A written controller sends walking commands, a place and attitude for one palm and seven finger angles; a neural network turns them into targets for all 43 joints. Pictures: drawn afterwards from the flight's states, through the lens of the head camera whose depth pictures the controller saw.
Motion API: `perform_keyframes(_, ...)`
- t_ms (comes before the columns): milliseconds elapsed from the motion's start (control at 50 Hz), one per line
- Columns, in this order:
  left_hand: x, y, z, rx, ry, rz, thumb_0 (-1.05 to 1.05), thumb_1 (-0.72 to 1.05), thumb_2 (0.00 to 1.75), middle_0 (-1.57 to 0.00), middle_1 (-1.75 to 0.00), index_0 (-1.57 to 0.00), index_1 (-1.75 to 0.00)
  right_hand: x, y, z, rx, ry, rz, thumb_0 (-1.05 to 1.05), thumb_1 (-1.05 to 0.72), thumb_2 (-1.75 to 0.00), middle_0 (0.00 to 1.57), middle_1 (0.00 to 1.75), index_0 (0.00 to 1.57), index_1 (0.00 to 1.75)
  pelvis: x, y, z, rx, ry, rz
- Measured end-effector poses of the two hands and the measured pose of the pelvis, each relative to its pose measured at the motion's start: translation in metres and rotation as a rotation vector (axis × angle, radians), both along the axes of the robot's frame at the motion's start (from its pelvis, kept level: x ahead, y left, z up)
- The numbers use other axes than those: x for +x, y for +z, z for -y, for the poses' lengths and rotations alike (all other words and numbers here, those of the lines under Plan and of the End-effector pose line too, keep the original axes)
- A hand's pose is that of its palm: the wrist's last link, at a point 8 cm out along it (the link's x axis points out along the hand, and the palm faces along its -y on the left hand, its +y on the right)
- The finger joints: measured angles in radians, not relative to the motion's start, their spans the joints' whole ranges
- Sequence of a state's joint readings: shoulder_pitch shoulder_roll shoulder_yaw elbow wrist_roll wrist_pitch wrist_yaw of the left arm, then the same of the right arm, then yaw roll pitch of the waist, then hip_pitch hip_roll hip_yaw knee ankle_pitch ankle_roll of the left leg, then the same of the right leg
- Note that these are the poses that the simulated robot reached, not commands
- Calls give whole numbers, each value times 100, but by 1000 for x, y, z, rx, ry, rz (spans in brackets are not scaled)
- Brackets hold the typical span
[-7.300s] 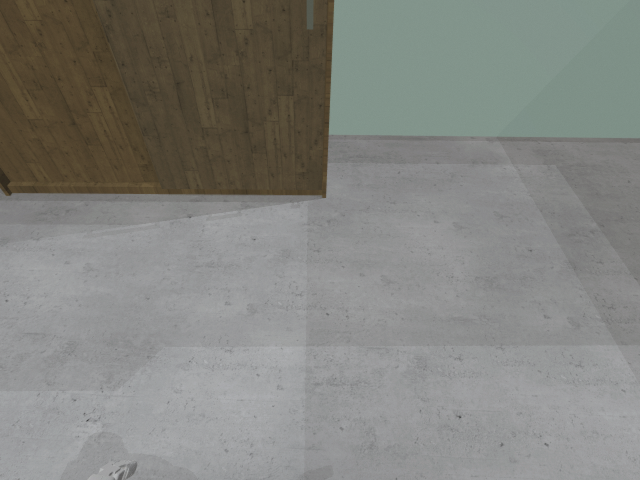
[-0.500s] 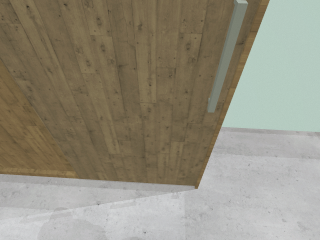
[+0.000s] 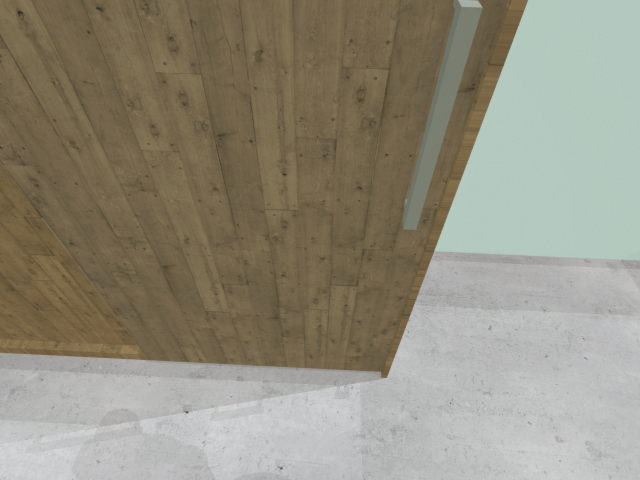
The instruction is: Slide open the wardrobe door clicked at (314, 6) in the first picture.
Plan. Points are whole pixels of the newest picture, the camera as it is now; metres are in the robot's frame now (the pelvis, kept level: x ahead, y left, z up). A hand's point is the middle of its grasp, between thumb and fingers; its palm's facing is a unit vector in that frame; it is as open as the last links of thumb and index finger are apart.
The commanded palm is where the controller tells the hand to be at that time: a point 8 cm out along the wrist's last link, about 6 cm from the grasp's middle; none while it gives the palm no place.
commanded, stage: come to a stop and stand still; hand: right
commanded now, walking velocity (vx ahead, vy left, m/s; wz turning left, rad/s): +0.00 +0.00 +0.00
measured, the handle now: (430, 132) +0.53 -0.13 +0.17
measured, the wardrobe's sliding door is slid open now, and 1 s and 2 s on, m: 0.00 0.00 0.00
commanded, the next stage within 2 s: look again from close up in 0.44 s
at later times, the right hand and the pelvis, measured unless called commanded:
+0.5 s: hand out of the picture +0.05 -0.19 -0.17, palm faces +0.03 +0.97 -0.23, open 7.3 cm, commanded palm none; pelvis +0.02 +0.01 +0.00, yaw +0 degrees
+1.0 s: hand out of the picture +0.05 -0.18 -0.17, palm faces +0.01 +0.97 -0.24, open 7.3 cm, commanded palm none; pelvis +0.02 +0.00 +0.00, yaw +0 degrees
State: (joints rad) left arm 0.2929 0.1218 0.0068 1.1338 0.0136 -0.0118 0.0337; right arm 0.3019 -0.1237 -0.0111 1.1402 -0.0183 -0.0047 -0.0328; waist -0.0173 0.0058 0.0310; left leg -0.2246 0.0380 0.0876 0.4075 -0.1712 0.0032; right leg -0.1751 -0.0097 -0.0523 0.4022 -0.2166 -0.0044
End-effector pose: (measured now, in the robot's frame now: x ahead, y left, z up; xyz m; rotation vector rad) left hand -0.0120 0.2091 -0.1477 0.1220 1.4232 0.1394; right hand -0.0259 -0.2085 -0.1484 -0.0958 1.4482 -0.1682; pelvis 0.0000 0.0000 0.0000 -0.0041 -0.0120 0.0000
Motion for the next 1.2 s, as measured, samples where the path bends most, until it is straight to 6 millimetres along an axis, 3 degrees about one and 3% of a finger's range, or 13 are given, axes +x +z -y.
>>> perform_keyframes(340, 40, 6, -24, 47, -26, 47, 0, 91, 90, -20, -30, -20, -30, 55, 4, 18, -43, 37, 88, 0, -91, -89, 20, 30, 20, 30, 19, 1, -4, 4, -4, 11)
perform_keyframes(580, 69, 9, -45, 84, -55, 92, 0, 91, 90, -20, -30, -20, -30, 80, 11, 36, -101, 62, 129, 0, -91, -89, 20, 30, 20, 30, 26, 0, -4, 12, -4, 0)
perform_keyframes(720, 81, -2, -29, 46, -69, 169, 0, 91, 90, -20, -30, -20, -30, 84, 14, 38, -107, 83, 148, 0, -91, -89, 20, 30, 20, 30, 28, -5, 3, 2, -8, 7)
perform_keyframes(820, 77, -7, -16, 13, -72, 173, 1, 93, 90, -20, -30, -20, -30, 86, 15, 35, -103, 81, 170, 0, -91, -89, 20, 30, 20, 30, 27, -6, 3, -7, -7, 21)
perform_keyframes(1200, 24, -3, -29, 18, -50, 23, 1, 91, 90, -20, -30, -20, -30, 53, 7, 11, -52, 64, 82, 0, -91, -89, 20, 30, 20, 30, 17, -3, -11, -11, -2, 15)
